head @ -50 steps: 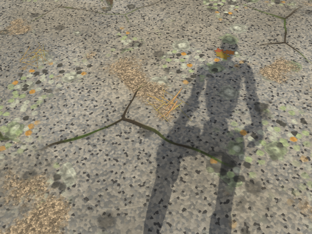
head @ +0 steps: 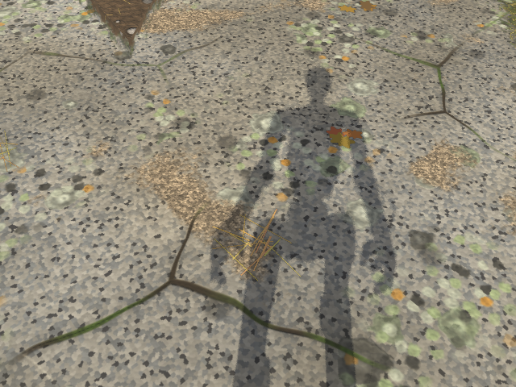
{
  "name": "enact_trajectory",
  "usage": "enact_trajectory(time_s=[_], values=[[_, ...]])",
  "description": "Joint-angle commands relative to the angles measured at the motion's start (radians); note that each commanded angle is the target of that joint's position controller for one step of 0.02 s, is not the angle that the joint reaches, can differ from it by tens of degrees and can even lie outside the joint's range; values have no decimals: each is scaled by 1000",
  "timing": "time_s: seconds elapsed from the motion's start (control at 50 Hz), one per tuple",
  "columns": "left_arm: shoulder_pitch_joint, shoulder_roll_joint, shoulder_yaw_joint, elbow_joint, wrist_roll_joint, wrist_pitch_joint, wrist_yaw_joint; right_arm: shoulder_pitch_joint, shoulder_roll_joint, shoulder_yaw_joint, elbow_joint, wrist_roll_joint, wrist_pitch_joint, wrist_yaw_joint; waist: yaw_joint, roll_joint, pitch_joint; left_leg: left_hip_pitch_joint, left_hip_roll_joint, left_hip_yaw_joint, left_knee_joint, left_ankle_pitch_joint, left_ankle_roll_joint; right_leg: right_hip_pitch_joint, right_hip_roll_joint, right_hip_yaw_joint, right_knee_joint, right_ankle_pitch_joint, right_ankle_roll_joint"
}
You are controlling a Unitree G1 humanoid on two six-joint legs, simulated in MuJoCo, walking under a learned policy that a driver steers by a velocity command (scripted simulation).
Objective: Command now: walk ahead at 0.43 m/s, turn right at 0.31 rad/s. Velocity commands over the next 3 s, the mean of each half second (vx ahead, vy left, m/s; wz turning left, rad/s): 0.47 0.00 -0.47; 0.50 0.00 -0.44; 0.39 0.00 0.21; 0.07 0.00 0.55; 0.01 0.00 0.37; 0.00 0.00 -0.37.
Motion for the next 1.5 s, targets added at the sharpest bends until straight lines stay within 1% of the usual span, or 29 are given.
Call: enact_trajectory(time_s=[0.02,0.22,0.28,0.32,0.34,0.36,0.38,0.4,0.42,0.44,0.54,0.72,0.78,0.82,0.84,0.86,0.88,0.9,0.94,0.96,1.14,1.22,1.3,1.32,1.34,1.36,1.38,1.42,1.5], values=[[-37,30,8,-56,6,2,-11,35,-87,-5,-21,-16,-8,-3,-1,118,91,132,266,-179,-211,287,104,-267,-56,55,-15,119,-2],[-345,2,-22,-235,15,22,-63,95,-151,-20,-1,5,5,-36,-39,76,174,180,295,66,-221,437,80,-168,-20,-93,-464,280,-10],[-296,54,2,-261,16,26,-78,64,-192,-33,-20,10,22,-42,25,134,95,246,309,116,-22,940,55,3,63,-181,-471,133,-62],[-30,154,56,-206,11,32,-74,25,-213,-37,-46,9,35,-45,167,145,-54,146,267,137,354,1037,18,381,138,-185,-543,133,-122],[117,245,89,-181,12,43,-50,30,-191,-28,-76,-5,25,-42,210,13,-154,-130,213,137,693,656,-23,692,-20,84,-573,85,-185],[84,309,90,-212,11,39,-43,111,-44,16,-127,-6,-14,-17,84,-221,-287,-533,-29,-2,1086,-260,-78,982,-293,721,-756,-94,-395],[120,232,66,-203,27,36,-41,-12,-124,-2,-156,32,-65,1,147,-117,-319,-636,3,-208,1152,-255,-38,976,-288,779,-867,-127,-355],[76,175,52,-205,33,24,-37,-91,-163,-12,-189,60,-80,3,132,-85,-181,-694,55,-196,1113,-183,-6,865,-250,606,-859,-56,-295],[-17,140,39,-228,27,12,-43,-108,-160,-14,-191,46,-80,-7,70,42,-86,-640,106,-193,1003,-105,-2,675,-201,471,-871,60,-255],[-89,110,28,-250,29,6,-44,-104,-173,-28,-183,22,-67,-19,28,64,-50,-558,140,-189,910,-71,-9,532,-160,376,-882,139,-225],[-66,158,32,-265,29,-2,-18,-153,-137,-36,-243,-18,-9,-33,-14,18,33,-473,153,-158,651,58,-77,269,-88,246,-949,241,-223],[96,165,34,-242,12,19,3,-445,-128,-20,-356,4,-31,-1,98,-53,47,-422,38,-162,147,341,-71,377,-58,285,-833,159,-136],[119,162,32,-236,20,29,12,-431,-153,-23,-363,5,-50,18,87,-78,31,-378,28,-152,94,250,-43,478,-103,341,-748,216,-125],[102,150,26,-243,25,33,11,-300,-182,-37,-332,-1,-59,16,15,-105,-18,-193,7,-117,39,215,9,488,-69,330,-641,403,-97],[76,116,12,-260,34,29,5,-153,-225,-52,-308,-16,-63,10,-57,-78,-134,45,101,-195,83,240,73,406,-22,277,-445,430,-65],[174,67,-6,-268,25,16,1,19,-315,-78,-281,-29,-57,4,-72,121,-304,447,311,-510,104,198,220,95,102,158,-103,210,13],[244,72,-13,-254,5,7,0,96,-287,-80,-229,-1,-41,14,-69,346,-354,569,439,-847,-25,-32,299,-140,149,119,119,-305,47],[159,165,6,-262,-7,2,0,46,-205,-56,-249,18,-35,14,-85,213,-200,465,407,-807,-65,-198,251,-245,89,161,202,-269,39],[-5,159,6,-305,18,1,-2,-84,-152,-33,-270,2,-17,13,-50,67,8,176,321,-566,-121,-66,197,-235,12,86,144,-124,38],[-14,147,10,-310,31,3,-3,-114,-133,-24,-272,-6,-18,15,-19,75,34,92,285,-498,-146,18,183,-189,-26,75,75,-81,37],[-188,54,-23,-372,37,-4,-14,-21,-206,-40,-216,23,-3,4,-36,101,55,-46,181,-234,-219,299,164,-23,-24,-26,-453,247,86],[-292,81,-17,-407,23,-18,-32,54,-215,-40,-191,33,14,-2,-60,116,69,1,215,-285,-168,240,149,41,15,-19,-584,277,89],[-129,170,23,-372,47,-37,-26,37,-215,-39,-200,26,37,-16,51,127,-31,9,148,-280,104,451,58,358,32,-28,-712,293,27],[18,243,42,-360,72,-38,-14,6,-169,-22,-242,7,33,-18,116,46,-174,-155,76,-231,368,287,6,631,-134,99,-636,551,-36],[71,303,52,-358,80,-15,-8,166,-63,9,-251,-1,23,-17,66,-231,-339,-485,-35,-140,713,-360,-61,960,-422,394,-585,824,-194],[90,243,40,-363,67,2,-10,171,-147,-8,-248,23,20,-19,91,-228,-412,-551,-6,-226,865,-434,-73,927,-431,506,-644,721,-229],[45,187,24,-369,58,10,-7,88,-203,-28,-260,37,31,-24,93,-146,-279,-612,31,-212,921,-375,-82,824,-380,368,-661,701,-195],[-70,123,2,-365,48,18,-6,26,-191,-37,-271,21,65,-32,38,-78,-127,-582,87,-169,877,-270,-101,582,-294,189,-720,676,-151],[-186,154,19,-350,68,10,-5,24,-125,-35,-313,18,126,-34,-37,-108,-35,-424,105,-129,747,-128,-113,304,-261,15,-863,577,-158]])
Next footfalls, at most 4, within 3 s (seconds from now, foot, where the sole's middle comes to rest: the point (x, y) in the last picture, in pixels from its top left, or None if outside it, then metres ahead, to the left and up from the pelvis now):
0.34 right None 0.32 -0.16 -0.78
0.84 left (286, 342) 0.66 -0.07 -0.78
1.32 right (404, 308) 0.76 -0.42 -0.78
1.76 left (318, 272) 0.88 -0.18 -0.78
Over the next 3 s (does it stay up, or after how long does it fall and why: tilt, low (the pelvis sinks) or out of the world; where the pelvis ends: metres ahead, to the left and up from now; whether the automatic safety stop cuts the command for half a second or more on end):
stays up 0.78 -0.31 0.00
